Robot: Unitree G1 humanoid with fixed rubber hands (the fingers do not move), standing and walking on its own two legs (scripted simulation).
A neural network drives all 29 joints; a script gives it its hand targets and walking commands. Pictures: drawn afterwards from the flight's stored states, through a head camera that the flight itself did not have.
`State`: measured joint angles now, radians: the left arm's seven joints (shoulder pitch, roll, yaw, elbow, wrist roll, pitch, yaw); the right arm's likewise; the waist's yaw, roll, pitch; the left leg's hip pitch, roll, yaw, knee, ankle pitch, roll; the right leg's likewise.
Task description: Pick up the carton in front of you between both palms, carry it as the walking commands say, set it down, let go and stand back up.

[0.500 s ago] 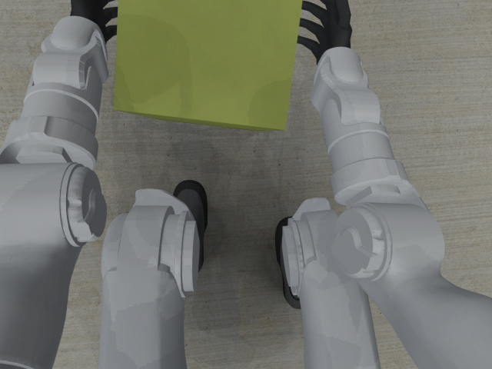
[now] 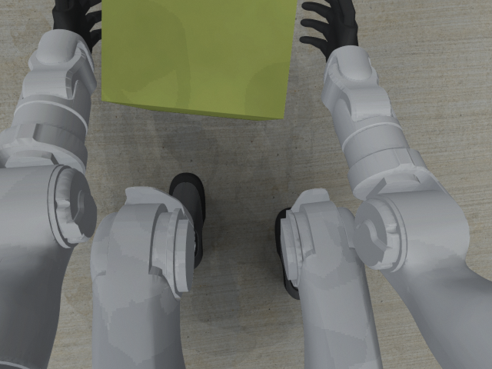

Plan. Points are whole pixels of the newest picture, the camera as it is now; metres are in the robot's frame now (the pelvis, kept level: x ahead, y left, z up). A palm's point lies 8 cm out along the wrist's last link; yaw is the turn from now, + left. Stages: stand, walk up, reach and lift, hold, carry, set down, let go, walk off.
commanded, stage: set down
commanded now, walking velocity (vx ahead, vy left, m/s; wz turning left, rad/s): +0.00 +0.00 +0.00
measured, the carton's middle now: (206, 46) +0.51 +0.11 -0.25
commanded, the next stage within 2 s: let go in 1.22 s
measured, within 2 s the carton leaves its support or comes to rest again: neither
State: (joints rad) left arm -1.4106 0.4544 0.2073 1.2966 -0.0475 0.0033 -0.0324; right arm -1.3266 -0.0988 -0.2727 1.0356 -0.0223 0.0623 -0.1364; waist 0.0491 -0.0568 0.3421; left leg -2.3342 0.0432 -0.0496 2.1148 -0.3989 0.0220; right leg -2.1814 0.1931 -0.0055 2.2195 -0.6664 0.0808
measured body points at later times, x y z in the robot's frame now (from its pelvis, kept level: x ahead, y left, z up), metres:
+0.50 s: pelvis +0.00 +0.00 +0.06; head +0.33 +0.08 +0.35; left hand +0.50 +0.31 -0.08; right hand +0.53 -0.07 -0.07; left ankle +0.15 +0.13 -0.34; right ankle +0.10 -0.12 -0.34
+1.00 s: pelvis +0.03 +0.01 +0.18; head +0.33 +0.08 +0.51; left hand +0.51 +0.32 +0.06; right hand +0.53 -0.08 +0.07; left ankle +0.15 +0.13 -0.34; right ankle +0.10 -0.12 -0.34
